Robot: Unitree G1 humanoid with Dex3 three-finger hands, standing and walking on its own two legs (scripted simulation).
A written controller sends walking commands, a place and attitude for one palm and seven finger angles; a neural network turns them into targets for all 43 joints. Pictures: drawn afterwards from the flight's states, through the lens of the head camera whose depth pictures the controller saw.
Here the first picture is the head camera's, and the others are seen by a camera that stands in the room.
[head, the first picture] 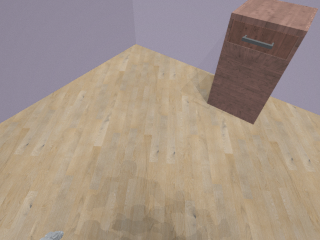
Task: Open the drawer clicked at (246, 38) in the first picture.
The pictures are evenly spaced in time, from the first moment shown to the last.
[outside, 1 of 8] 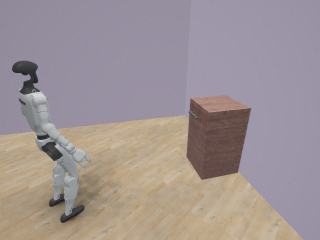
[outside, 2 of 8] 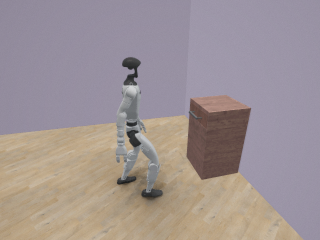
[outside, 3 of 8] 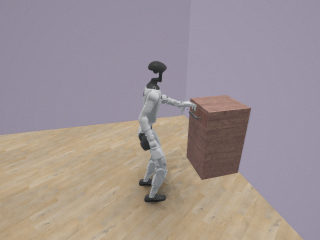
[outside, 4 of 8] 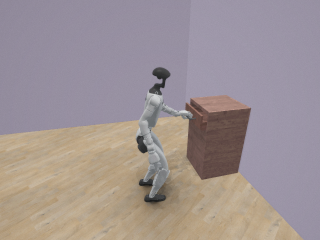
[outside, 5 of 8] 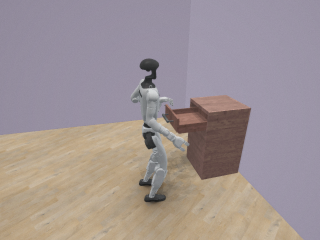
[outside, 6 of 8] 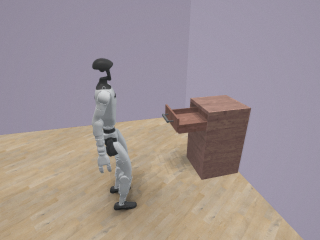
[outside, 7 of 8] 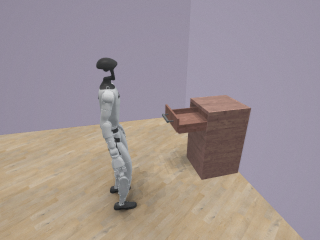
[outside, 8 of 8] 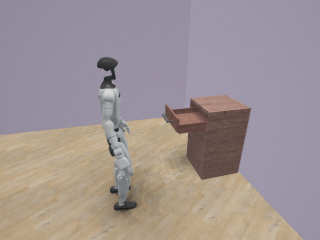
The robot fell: no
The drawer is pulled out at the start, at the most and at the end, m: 0.00 0.30 0.30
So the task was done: yes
